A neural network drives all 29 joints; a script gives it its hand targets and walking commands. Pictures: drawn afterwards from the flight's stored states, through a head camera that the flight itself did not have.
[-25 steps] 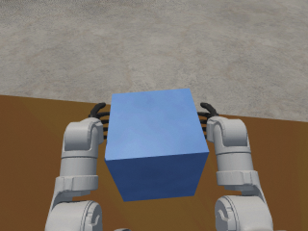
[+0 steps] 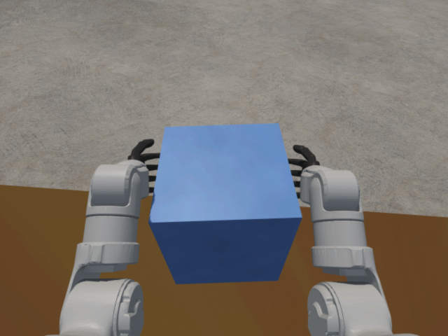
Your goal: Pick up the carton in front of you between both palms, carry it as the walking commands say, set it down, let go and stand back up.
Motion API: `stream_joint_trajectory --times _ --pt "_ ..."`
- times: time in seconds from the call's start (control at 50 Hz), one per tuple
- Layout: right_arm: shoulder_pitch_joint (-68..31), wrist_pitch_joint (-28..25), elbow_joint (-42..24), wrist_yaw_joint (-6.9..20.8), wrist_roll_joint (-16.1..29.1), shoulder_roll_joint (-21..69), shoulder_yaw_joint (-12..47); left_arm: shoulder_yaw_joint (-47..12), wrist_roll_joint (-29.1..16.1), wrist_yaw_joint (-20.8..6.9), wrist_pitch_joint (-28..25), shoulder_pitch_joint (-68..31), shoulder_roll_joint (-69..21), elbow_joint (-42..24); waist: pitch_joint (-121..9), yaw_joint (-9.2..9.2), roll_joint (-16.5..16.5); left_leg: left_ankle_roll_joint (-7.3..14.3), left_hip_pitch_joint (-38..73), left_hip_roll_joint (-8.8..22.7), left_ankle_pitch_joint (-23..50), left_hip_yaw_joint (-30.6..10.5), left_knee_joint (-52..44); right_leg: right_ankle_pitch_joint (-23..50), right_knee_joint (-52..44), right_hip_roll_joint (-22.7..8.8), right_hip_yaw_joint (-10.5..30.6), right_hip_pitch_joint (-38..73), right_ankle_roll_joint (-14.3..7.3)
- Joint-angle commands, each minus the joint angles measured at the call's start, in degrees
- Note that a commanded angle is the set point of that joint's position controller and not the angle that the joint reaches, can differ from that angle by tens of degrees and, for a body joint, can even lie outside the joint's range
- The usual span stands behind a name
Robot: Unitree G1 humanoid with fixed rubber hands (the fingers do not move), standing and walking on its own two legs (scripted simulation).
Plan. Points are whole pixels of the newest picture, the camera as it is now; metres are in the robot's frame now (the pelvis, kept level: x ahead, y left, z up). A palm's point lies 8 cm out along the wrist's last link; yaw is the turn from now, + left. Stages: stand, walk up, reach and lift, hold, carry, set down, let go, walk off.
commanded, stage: carry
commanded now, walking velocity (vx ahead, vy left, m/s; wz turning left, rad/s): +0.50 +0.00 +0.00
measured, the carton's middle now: (224, 208) +0.35 +0.00 +0.03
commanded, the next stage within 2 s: none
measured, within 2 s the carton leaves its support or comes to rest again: neither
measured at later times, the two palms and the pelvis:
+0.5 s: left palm (172, 92) +0.65 +0.12 +0.09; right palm (288, 97) +0.65 -0.18 +0.08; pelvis +0.30 -0.03 -0.03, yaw +1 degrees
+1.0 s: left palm (168, 43) +0.94 +0.16 +0.08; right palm (259, 45) +0.95 -0.13 +0.08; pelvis +0.59 +0.00 -0.06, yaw -1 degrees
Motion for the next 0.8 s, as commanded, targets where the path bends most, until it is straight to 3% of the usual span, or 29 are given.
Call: stream_joint_trajectory --times 0.0,0.04,0.12,0.16,0.22,0.3,0.34,0.38,0.4,0.42,0.44,0.46,0.48,0.5,0.52,0.58,0.68,0.78 --pt "-47.1 -2.3 -10.5 15.4 29.6 64.5 35.1 -33.9 -24.6 -13.2 -0.9 -42.0 -67.8 -9.1 -23.0 -0.69 3.0 5.8 27.8 18.1 5.3 -26.9 -13.0 4.2 -2.2 -4.8 2.9 -16.0 0.3" --pt "-47.3 -2.5 -13.2 15.0 30.5 65.2 36.5 -34.1 -23.8 -12.2 -1.2 -40.2 -68.0 -10.8 -23.3 -0.41 4.7 5.4 25.9 17.0 8.7 -23.1 -13.6 6.2 -6.8 -5.2 1.5 -14.5 1.0" --pt "-43.8 -2.6 -15.1 14.8 30.7 64.3 37.4 -35.5 -22.2 -10.6 -1.6 -36.5 -66.9 -12.9 -24.5 -2.34 6.0 4.7 33.4 15.6 26.8 -18.1 -10.7 13.0 -14.6 -5.8 -0.3 -20.6 2.2" --pt "-43.1 -2.5 -16.4 14.9 30.8 63.4 38.3 -36.3 -21.7 -10.2 -1.7 -36.3 -65.7 -14.6 -24.4 -2.96 6.1 4.0 36.8 14.5 31.7 -16.4 -9.4 17.1 -17.8 -5.7 -0.8 -22.8 2.1" --pt "-41.7 -2.0 -17.1 14.9 30.6 61.3 38.9 -37.2 -21.3 -9.9 -1.2 -36.0 -63.4 -16.1 -22.9 -3.87 6.3 3.3 38.7 12.3 35.2 -13.7 -8.2 24.1 -25.3 -4.5 -2.0 -22.4 1.2" --pt "-37.3 -1.4 -12.6 15.2 28.7 59.3 38.1 -36.3 -19.7 -10.7 0.0 -33.1 -60.5 -13.1 -19.8 -5.51 6.1 2.2 39.9 9.5 35.6 -10.8 -5.0 32.9 -40.1 -1.2 -5.4 -17.6 -0.1" --pt "-36.9 -1.4 -9.8 15.6 28.2 59.4 37.8 -35.0 -19.1 -11.5 0.5 -32.6 -59.8 -10.9 -18.2 -4.59 7.0 1.2 36.0 9.5 34.1 -9.3 -2.4 36.6 -46.6 -0.7 -5.8 -9.2 -1.7" --pt "-37.5 -1.4 -7.0 16.0 28.1 60.1 37.3 -33.3 -18.5 -12.2 0.6 -31.2 -59.4 -8.0 -20.6 -0.17 6.3 -1.7 30.0 8.4 36.1 -5.5 8.5 39.2 -51.5 0.0 -7.4 7.1 -2.9" --pt "-37.9 -1.6 -5.7 16.1 28.1 60.4 37.1 -32.3 -18.1 -12.6 0.5 -30.9 -59.1 -7.0 -23.2 2.29 3.5 -3.0 22.1 6.9 25.2 -4.0 18.2 42.7 -50.1 -3.8 -4.0 18.9 -2.9" --pt "-38.6 -1.7 -4.8 16.3 28.0 60.6 36.8 -30.9 -17.8 -13.0 0.5 -29.8 -58.6 -5.1 -26.6 1.95 -4.2 -4.0 8.8 3.8 -4.6 -2.6 27.8 63.2 -40.2 -15.2 8.6 31.6 -3.0" --pt "-39.3 -1.3 -2.8 16.1 28.2 62.9 36.0 -29.1 -17.2 -13.1 0.2 -31.1 -56.8 -3.5 -32.0 4.33 -17.1 -7.2 -10.5 -3.2 -28.9 -5.0 45.7 58.8 -40.0 -26.6 29.2 47.9 -15.6" --pt "-39.0 -1.6 -3.2 15.8 27.6 62.2 35.4 -29.7 -18.3 -13.5 -0.1 -29.7 -59.5 -2.0 -32.3 3.82 -13.5 -5.2 -15.4 -1.0 -27.2 -8.0 49.0 37.3 -44.2 -25.3 33.8 45.2 -16.9" --pt "-41.6 -2.0 -5.1 15.5 27.6 63.2 35.3 -30.7 -20.0 -14.1 -0.8 -32.9 -62.3 -4.5 -27.9 4.02 -9.5 -4.3 -16.7 0.8 -24.5 -8.3 47.6 28.3 -46.7 -21.3 30.3 38.7 -14.7" --pt "-43.5 -2.5 -6.7 15.1 27.5 64.3 35.1 -32.4 -22.2 -14.6 -1.2 -37.6 -64.7 -7.5 -24.9 3.41 -3.6 -4.4 -16.1 2.5 -21.0 -8.4 44.1 25.6 -48.2 -19.7 27.1 32.6 -12.7" --pt "-44.2 -2.9 -8.3 14.5 27.4 64.9 35.1 -34.1 -24.5 -14.9 -1.5 -41.5 -67.0 -10.1 -22.9 2.69 -2.1 -4.8 -15.1 4.0 -18.5 -8.4 40.2 25.9 -49.6 -18.7 24.3 27.6 -12.0" --pt "-42.4 -3.5 -10.6 12.8 26.5 65.6 35.3 -36.3 -27.9 -15.1 -2.2 -44.1 -69.9 -13.6 -23.4 1.56 -3.4 -5.9 -11.2 5.2 -15.5 -7.3 33.3 27.1 -51.5 -17.0 19.1 22.0 -10.5" --pt "-37.8 -4.2 -12.1 11.4 24.6 64.0 36.9 -37.3 -27.7 -15.1 -2.4 -39.1 -68.3 -14.5 -24.4 3.61 -4.6 -7.2 -18.4 6.1 -7.5 -5.3 24.0 48.3 -47.8 -16.0 13.2 30.1 -9.7" --pt "-38.8 -3.5 -15.3 11.0 24.6 60.9 38.9 -38.4 -27.2 -14.6 -1.9 -38.2 -64.7 -17.2 -22.2 5.37 -5.3 -6.0 -19.3 4.2 3.1 -2.9 11.8 56.3 -45.4 -12.0 8.4 34.7 -7.6"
